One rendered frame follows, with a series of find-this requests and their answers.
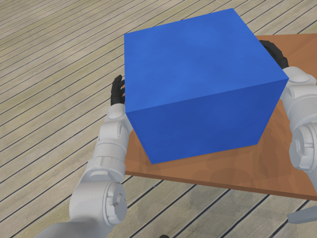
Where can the robot left hand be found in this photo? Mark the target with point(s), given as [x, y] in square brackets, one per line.
[117, 92]

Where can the carton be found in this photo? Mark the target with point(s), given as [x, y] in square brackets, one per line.
[200, 85]

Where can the robot right hand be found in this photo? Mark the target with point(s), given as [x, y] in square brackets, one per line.
[276, 53]

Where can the robot left upper arm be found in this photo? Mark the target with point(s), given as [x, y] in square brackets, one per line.
[95, 208]

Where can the right robot forearm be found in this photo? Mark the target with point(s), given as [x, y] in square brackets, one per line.
[299, 97]

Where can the left robot forearm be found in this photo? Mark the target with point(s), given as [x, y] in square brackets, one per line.
[108, 159]

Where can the table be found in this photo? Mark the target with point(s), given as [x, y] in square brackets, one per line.
[263, 168]

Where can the robot right upper arm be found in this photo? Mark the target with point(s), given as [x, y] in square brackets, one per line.
[303, 150]

